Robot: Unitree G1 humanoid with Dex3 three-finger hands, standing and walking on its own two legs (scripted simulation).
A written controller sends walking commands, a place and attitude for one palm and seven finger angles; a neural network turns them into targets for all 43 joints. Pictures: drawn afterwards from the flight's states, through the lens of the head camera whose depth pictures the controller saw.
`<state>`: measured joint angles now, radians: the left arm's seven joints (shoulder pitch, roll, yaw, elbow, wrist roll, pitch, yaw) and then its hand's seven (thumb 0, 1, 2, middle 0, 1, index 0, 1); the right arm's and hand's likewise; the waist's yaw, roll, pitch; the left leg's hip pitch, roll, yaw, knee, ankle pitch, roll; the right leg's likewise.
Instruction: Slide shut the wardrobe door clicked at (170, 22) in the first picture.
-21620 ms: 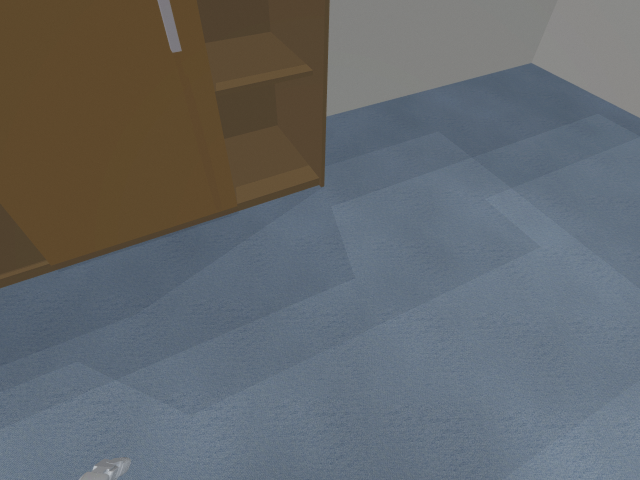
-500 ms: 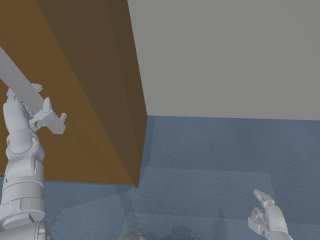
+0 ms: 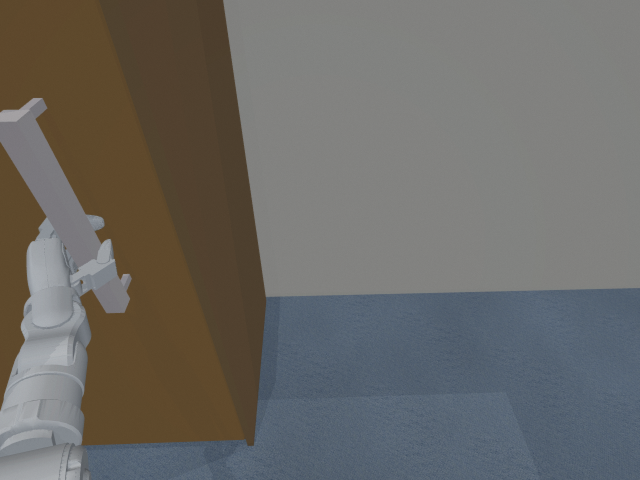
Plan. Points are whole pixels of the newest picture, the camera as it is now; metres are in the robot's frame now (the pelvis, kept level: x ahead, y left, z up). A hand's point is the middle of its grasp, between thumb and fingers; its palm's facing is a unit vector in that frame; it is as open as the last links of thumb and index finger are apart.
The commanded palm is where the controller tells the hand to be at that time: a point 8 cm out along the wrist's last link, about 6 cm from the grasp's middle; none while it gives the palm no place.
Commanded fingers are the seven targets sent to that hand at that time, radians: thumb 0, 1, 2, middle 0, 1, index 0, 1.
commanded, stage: stop walking and hold the door there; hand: left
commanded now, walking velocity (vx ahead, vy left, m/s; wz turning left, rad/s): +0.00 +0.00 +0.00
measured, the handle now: (83, 220) +0.40 +0.33 +0.15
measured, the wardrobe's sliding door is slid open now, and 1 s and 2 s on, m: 0.00 0.00 0.00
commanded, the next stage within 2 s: loosen the grip on the handle in 1.92 s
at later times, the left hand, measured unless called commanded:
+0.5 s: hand (104, 263) +0.36 +0.30 +0.11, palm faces +0.47 -0.85 -0.22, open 6.0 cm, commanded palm +0.32 +0.33 +0.10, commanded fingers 0.00 0.90 0.90 -0.45 -1.40 -0.45 -1.40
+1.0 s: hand (101, 267) +0.36 +0.30 +0.10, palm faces +0.33 -0.92 -0.21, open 5.9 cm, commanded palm +0.32 +0.32 +0.10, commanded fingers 0.00 0.90 0.90 -0.45 -1.40 -0.45 -1.40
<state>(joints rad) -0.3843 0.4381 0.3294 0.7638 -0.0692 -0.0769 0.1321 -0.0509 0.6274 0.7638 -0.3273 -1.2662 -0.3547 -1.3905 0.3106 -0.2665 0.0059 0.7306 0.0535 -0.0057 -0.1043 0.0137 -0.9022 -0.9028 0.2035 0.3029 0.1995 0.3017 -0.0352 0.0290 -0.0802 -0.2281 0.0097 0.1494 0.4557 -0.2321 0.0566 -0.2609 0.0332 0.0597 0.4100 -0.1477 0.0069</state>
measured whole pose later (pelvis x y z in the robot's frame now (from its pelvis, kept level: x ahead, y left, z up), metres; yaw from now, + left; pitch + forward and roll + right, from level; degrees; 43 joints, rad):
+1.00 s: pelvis -0.04 +0.08 +0.00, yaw -3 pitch -1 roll +0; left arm -0.47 0.36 0.19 0.62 -0.07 -0.05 0.16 -0.07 0.67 0.72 -0.32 -1.36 -0.35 -1.40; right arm 0.23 -0.18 0.05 0.72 0.03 0.01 -0.08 0.01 -0.90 -0.90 0.20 0.30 0.20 0.30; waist 0.02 0.00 0.04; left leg -0.23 -0.04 0.22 0.42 -0.19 0.11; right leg -0.31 -0.02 -0.04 0.80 -0.42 0.02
